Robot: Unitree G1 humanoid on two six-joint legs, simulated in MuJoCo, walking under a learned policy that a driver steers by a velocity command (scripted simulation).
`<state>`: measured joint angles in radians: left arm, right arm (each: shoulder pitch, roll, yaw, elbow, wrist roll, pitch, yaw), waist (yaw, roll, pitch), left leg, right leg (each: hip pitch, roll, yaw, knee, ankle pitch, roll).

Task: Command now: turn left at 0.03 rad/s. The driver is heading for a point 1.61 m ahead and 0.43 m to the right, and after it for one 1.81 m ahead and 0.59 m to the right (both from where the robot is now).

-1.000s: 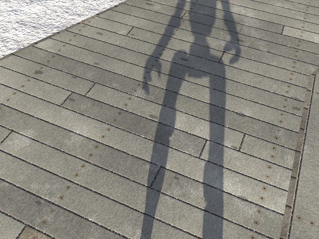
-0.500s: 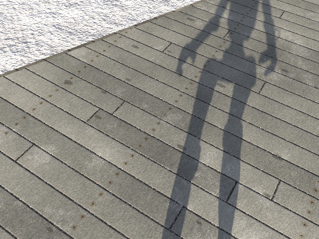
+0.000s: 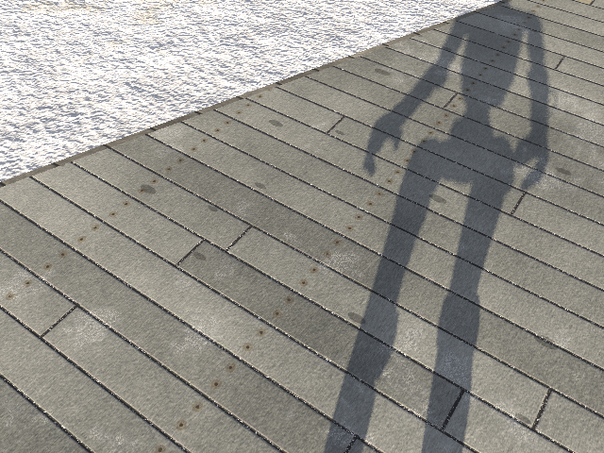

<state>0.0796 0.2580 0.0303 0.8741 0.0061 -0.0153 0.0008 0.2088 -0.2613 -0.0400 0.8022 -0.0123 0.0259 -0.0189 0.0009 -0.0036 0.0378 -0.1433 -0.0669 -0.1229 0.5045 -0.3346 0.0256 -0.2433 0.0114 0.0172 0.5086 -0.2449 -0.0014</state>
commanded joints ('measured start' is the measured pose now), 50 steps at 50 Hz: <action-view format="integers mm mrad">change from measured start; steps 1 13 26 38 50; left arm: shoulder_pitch -33 -20 21 61 96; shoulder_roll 124 124 115 100 85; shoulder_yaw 27 26 19 11 6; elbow -31 76 148 175 183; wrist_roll -1 -2 -2 -3 -5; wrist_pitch -8 -1 4 5 6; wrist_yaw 5 18 29 33 35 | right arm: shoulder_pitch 4 14 33 64 101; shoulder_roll -111 -106 -91 -73 -53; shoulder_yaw -25 -18 -4 7 15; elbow -33 67 162 219 254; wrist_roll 0 3 5 7 9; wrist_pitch -16 -28 -36 -40 -43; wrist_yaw -6 -15 -17 -20 -23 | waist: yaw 6 8 11 10 9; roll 15 7 7 5 3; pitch -68 -36 -13 -4 2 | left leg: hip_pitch -69 -64 -80 -95 -104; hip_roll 83 77 66 61 58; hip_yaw -66 -44 -20 -5 7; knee -83 -117 -133 -135 -132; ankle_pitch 296 239 185 164 158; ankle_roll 12 5 -1 -5 -9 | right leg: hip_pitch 127 121 100 88 81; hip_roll -70 -53 -43 -37 -34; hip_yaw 71 65 63 63 64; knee -48 -85 -105 -110 -110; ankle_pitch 258 184 121 97 95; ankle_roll -36 -30 -33 -39 -45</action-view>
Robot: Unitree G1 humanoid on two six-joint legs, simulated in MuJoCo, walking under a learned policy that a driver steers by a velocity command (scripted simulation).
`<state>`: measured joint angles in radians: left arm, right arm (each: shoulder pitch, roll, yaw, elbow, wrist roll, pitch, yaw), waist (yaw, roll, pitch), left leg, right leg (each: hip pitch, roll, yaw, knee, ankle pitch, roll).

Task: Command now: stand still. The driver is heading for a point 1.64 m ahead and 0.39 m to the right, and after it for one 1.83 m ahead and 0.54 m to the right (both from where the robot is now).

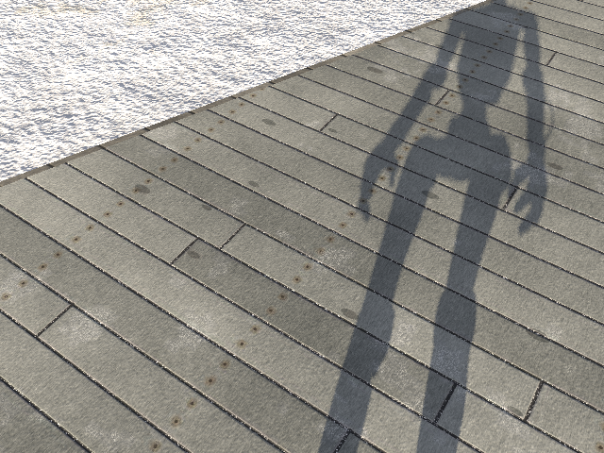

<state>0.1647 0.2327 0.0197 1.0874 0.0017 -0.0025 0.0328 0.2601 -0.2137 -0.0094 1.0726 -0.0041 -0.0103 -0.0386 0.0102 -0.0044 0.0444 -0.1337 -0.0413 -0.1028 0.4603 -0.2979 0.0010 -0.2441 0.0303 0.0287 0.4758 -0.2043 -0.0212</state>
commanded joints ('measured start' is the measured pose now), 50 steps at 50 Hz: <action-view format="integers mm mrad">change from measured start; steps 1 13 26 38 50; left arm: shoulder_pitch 14 43 67 88 71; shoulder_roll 109 95 83 179 110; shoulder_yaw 17 14 13 56 53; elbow -30 -30 -33 -113 -160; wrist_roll -1 -2 -4 1 -3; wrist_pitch -7 -8 -9 33 66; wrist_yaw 3 5 7 43 43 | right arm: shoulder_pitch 53 85 113 76 98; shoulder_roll -99 -83 -68 -89 -243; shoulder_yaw -15 -13 -13 -38 -80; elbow -15 2 8 -84 -110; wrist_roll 0 2 3 6 9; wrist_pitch -7 -8 -9 28 57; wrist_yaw -4 -7 -9 -37 9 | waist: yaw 0 -2 -2 18 39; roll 4 4 5 -106 314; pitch -4 2 8 -111 -58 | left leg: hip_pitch -114 -119 -124 -149 16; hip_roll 32 31 31 -31 299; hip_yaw -13 -5 0 47 -223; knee -88 -83 -78 278 -129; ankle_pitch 121 118 114 151 498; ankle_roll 16 13 10 -3 95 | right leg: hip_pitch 81 75 70 48 -252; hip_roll -53 -52 -51 -230 -6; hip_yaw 52 54 54 222 -51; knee -77 -75 -73 -89 214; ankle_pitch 55 56 54 446 -300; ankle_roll -25 -30 -34 -207 -6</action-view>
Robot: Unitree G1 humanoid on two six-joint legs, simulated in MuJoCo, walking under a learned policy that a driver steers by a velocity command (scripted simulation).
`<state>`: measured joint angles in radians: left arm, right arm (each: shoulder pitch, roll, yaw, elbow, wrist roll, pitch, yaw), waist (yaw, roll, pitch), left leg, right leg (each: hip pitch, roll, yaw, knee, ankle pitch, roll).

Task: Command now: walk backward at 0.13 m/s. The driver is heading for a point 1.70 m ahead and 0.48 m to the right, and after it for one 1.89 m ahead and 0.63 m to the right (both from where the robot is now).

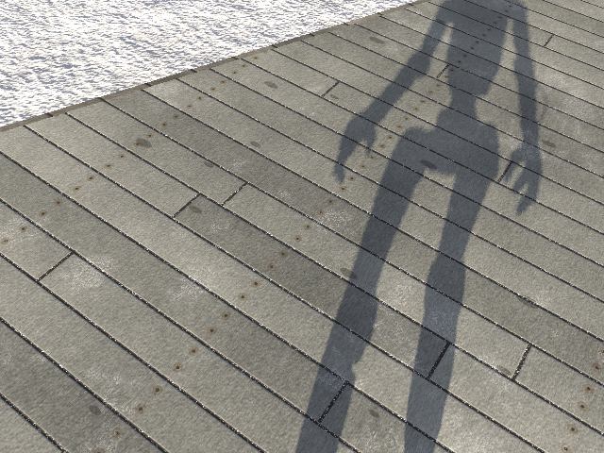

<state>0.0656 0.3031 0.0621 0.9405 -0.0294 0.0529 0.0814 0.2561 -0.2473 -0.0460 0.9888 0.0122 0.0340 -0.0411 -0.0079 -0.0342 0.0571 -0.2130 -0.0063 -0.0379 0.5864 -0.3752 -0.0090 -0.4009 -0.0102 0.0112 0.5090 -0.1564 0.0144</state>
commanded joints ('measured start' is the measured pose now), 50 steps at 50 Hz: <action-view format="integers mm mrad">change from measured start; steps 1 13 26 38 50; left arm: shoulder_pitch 5 18 -9 184 428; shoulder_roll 69 61 33 42 73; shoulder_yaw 29 40 7 -1 -9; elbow -51 9 -34 1 65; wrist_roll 41 4 -3 32 19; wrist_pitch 5 -101 -154 -174 -148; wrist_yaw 0 -49 -83 -117 -64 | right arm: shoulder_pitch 140 185 160 40 -329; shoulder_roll -221 -143 -188 -129 -35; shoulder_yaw -33 -20 -60 -42 -10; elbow -54 -7 -59 -151 -287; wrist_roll -88 -5 17 7 11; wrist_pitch -7 -107 -108 -142 -135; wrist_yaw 20 -6 14 34 75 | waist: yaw -69 -55 -46 10 92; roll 341 172 163 -74 -24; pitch -72 31 23 2 55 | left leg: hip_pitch -130 269 82 -551 -505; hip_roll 426 256 255 148 69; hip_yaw -460 -326 -222 -38 68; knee -353 -509 -493 512 -18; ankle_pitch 456 -152 -62 188 505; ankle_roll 285 185 227 81 42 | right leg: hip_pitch -114 -321 -106 341 430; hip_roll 144 -39 -54 -229 -179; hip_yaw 97 18 -31 276 45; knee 456 361 74 -375 -392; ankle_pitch -575 -83 -43 -145 340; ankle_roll -17 17 -24 -171 -151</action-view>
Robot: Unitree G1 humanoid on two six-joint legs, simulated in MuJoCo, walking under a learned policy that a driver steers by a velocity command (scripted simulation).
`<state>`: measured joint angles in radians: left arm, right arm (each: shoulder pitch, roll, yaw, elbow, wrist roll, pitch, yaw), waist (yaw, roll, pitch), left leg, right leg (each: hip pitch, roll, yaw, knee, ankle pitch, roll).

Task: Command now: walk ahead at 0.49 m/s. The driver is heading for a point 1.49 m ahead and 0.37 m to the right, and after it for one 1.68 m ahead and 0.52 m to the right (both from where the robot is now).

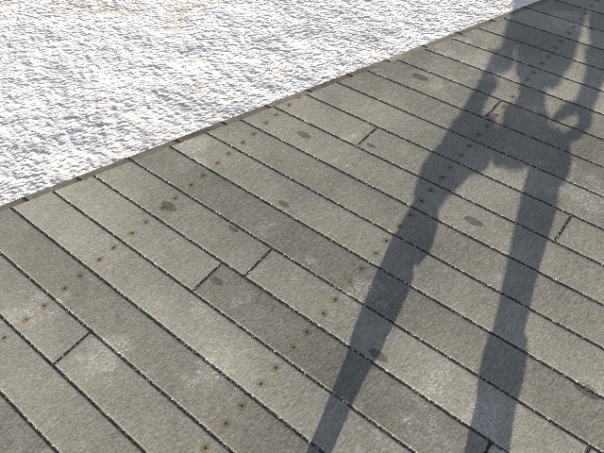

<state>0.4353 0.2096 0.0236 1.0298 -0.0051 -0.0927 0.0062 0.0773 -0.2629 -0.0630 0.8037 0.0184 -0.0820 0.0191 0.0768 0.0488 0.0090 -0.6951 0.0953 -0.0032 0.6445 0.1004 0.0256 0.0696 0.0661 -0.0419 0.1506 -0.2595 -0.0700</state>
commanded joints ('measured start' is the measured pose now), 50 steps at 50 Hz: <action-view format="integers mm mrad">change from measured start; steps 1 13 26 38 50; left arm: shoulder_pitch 74 -111 -404 -123 -149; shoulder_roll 167 176 102 209 201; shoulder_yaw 30 38 30 68 56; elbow -19 -136 -248 -209 -146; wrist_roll -5 -41 -8 0 12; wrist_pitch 4 -36 1 -6 3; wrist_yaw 12 -7 -15 -31 -3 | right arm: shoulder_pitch -179 134 255 219 34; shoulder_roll -19 -94 -164 -148 -37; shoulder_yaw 9 -16 -31 -8 4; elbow -115 -12 85 49 7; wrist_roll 6 -14 0 28 -18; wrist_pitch -22 -16 -23 -39 10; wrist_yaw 22 12 -15 -13 -20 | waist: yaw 11 -133 -139 1 -53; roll -106 -40 -1 -155 -123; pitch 110 -70 57 -146 -26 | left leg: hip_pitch -33 728 537 -67 204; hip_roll -39 190 80 -23 -25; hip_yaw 35 -356 -53 -79 11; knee -102 -394 -533 636 2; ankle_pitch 10 -165 -120 -531 -24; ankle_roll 15 254 188 30 -35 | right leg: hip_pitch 0 -746 -639 72 -230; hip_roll -270 -160 -171 -396 -222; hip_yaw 99 122 43 505 25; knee -18 1140 460 131 62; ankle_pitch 465 -130 373 -15 699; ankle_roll -73 16 76 -172 -108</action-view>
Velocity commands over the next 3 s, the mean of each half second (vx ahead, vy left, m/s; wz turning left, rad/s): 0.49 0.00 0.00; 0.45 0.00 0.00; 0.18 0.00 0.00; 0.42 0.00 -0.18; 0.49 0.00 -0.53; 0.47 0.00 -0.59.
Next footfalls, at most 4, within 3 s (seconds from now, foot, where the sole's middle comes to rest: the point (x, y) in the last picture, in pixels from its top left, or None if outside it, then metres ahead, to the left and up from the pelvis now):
0.16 left None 0.30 0.12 -0.78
0.68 right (414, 414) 0.58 -0.13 -0.78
1.14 left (323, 321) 0.80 0.08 -0.78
1.46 right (418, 356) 0.72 -0.15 -0.78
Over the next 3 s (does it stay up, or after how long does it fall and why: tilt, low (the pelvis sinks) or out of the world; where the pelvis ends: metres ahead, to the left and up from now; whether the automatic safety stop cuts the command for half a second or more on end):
stays up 1.42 -0.17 -0.01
